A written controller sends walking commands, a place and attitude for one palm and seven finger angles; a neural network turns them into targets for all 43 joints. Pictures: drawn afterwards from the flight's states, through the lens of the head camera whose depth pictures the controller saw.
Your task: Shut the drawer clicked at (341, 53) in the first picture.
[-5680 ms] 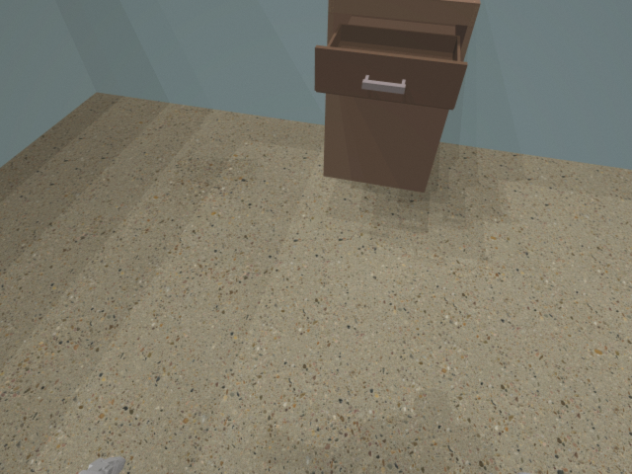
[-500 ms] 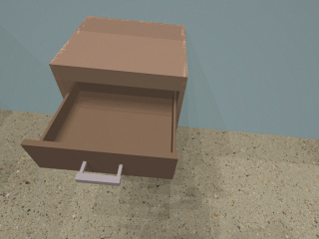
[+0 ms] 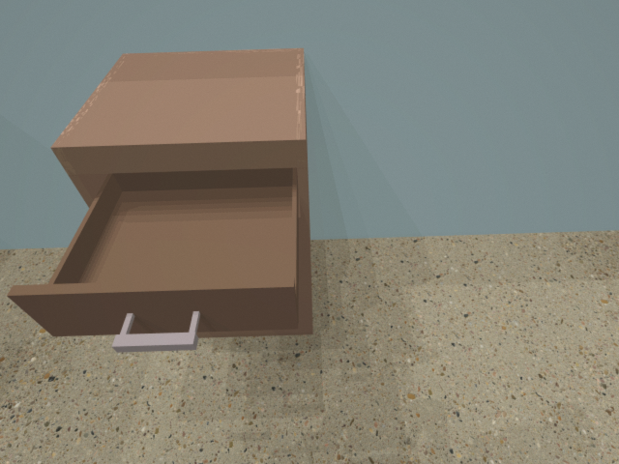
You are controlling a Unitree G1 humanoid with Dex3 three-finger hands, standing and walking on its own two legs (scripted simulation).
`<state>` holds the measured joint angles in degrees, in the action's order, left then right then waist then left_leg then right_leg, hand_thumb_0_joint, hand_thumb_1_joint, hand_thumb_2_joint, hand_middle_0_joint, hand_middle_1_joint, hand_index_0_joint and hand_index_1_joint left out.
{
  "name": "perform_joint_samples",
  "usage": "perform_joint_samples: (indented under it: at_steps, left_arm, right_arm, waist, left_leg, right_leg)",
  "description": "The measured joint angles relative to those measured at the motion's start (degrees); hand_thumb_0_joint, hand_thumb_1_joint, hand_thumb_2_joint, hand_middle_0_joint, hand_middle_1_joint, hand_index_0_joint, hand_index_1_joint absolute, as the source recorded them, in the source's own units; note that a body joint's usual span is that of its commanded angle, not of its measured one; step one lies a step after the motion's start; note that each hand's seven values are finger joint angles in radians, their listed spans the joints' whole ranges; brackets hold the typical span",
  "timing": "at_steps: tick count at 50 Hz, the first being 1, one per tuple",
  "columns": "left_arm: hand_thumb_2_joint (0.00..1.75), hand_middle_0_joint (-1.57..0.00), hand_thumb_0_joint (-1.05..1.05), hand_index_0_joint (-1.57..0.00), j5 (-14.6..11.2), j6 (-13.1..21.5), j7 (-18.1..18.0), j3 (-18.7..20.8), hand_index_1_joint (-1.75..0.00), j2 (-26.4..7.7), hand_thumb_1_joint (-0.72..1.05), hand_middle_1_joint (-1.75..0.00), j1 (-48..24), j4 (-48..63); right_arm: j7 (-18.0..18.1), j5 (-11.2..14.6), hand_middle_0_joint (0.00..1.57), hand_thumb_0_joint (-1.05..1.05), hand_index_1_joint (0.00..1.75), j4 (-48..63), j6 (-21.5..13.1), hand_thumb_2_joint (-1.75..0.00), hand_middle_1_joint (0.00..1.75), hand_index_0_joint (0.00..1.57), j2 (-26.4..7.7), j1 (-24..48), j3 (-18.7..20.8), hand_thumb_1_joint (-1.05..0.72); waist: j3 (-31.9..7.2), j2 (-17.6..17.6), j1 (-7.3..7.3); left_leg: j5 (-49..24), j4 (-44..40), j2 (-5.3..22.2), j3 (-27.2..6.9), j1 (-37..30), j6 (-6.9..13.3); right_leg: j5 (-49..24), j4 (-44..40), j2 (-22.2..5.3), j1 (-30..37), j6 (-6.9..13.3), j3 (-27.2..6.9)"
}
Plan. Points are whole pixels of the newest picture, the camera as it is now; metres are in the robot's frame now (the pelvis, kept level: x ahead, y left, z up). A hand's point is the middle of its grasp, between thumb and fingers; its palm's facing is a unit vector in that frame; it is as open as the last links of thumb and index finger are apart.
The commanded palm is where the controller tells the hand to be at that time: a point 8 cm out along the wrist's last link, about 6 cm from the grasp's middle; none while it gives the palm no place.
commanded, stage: come to a stop and stand still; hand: left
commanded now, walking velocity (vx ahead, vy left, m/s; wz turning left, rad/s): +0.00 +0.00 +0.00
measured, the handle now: (159, 330) +0.34 +0.28 -0.09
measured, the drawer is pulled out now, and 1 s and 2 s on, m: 0.30 0.30 0.30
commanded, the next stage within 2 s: look again from close up in 0.32 s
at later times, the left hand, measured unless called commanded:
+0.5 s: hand out of the picture -0.03 +0.15 -0.17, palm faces +0.05 -0.98 -0.18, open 7.4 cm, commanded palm none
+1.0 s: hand out of the picture +0.01 +0.23 -0.17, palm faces +0.03 -0.97 -0.23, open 7.4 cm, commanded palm none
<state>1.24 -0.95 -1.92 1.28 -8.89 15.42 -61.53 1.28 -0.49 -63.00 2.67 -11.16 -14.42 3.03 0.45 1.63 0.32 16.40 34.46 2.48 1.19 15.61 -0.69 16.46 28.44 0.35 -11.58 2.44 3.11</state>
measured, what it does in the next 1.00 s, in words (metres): steps on the spot: left foot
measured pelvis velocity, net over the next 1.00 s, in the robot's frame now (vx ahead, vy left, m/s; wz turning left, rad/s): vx -0.01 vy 0.05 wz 0.00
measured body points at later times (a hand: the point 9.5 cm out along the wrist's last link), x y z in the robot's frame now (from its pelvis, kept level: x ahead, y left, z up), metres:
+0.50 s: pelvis -0.02 -0.01 +0.00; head +0.00 -0.02 +0.45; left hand -0.03 +0.21 -0.16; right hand -0.02 -0.22 -0.17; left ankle -0.01 +0.14 -0.74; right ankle -0.01 -0.09 -0.74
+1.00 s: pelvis -0.01 +0.05 +0.00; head -0.01 +0.05 +0.45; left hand +0.01 +0.29 -0.15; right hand +0.04 -0.18 -0.15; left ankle -0.02 +0.14 -0.74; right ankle -0.01 -0.09 -0.74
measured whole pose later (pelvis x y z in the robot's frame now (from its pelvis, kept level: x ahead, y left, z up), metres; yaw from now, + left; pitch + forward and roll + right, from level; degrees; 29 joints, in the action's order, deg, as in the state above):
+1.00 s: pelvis -0.01 +0.05 +0.00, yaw +0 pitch -2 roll +0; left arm 1.1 0.0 -2.2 0.0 -10.3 15.9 -59.9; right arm 1.6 -0.6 -60.4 -0.6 -10.3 -13.3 0.1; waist 1.2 0.2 -0.6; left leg 15.4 26.9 -1.4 3.5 9.9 2.6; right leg 14.8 27.0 -2.9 -10.3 -2.0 1.6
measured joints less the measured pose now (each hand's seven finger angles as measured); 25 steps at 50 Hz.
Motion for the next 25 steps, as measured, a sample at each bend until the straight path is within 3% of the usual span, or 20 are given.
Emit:
perform_joint_samples:
  at_steps: [1,3,5,11,21,25]
  left_arm:
    - [0.9,-0.19,0.0,-0.2,-0.2,0.3,0.1,-0.2,-0.3,0.4,0.91,-0.3,-0.3,-0.3]
    - [0.9,-0.2,0.0,-0.2,-0.4,0.4,-0.3,-0.1,-0.3,0.2,0.92,-0.3,-1.8,-1.2]
    - [0.9,-0.2,0.01,-0.2,-0.8,0.7,-0.3,0.1,-0.3,-0.4,0.94,-0.3,-2.8,-1.7]
    - [0.9,-0.2,0.01,-0.2,-1.1,1.0,0.0,-0.1,-0.3,-0.4,0.94,-0.3,-2.8,-2.8]
    - [0.9,-0.2,0.0,-0.2,-0.8,0.8,0.2,-0.2,-0.3,1.8,0.92,-0.3,0.9,-4.0]
    - [0.9,-0.2,0.0,-0.2,-0.3,1.4,0.4,-1.3,-0.3,1.9,0.91,-0.3,2.8,-1.1]
  right_arm:
    - [0.2,0.0,0.2,0.0,0.29,-0.4,-0.5,-0.9,0.3,0.2,-0.1,-0.9,-0.3,-0.91]
    - [0.7,0.0,0.2,0.0,0.29,-2.1,-1.1,-0.9,0.3,0.2,0.6,-1.8,-1.0,-0.91]
    - [1.0,0.0,0.2,0.0,0.29,-3.4,-1.5,-0.9,0.3,0.2,1.8,-2.4,-1.8,-0.91]
    - [1.0,0.1,0.2,0.0,0.29,-4.7,-1.6,-0.9,0.3,0.2,3.6,-3.8,-2.8,-0.91]
    - [0.9,-0.1,0.2,0.0,0.29,-3.2,-2.0,-0.9,0.3,0.2,4.8,-3.5,-2.8,-0.9]
    - [0.4,-0.8,0.2,0.0,0.29,1.4,-1.6,-0.9,0.3,0.2,3.5,-3.5,-1.7,-0.9]
  waist:
    - [-0.1,0.4,0.31]
    - [0.5,-0.1,0.82]
    - [1.5,-1.4,0.31]
    - [2.2,-1.3,0.0]
    - [1.5,-0.7,-0.27]
    - [1.4,0.3,0.07]
  left_leg:
    - [-2.6,-3.3,0.4,-0.5,-2.0,0.0]
    - [-0.8,-7.3,0.7,-1.3,-3.8,-1.7]
    - [-2.1,-9.0,0.5,-1.2,-4.8,-2.4]
    - [-4.3,-11.7,1.0,-1.3,-6.4,-2.8]
    - [-4.7,-12.0,1.3,-1.4,-6.4,-2.7]
    - [-1.6,-5.2,1.2,-2.3,-1.4,-0.7]
  right_leg:
    - [0.0,0.1,0.7,-0.2,0.1,0.4]
    - [0.1,0.1,1.0,-0.3,0.2,1.3]
    - [-0.9,-1.3,0.8,0.4,0.5,1.2]
    - [-2.8,-4.3,1.4,2.3,1.0,1.4]
    - [-3.6,-5.5,1.7,2.7,1.1,1.5]
    - [-1.9,-1.6,1.7,-0.7,0.8,2.2]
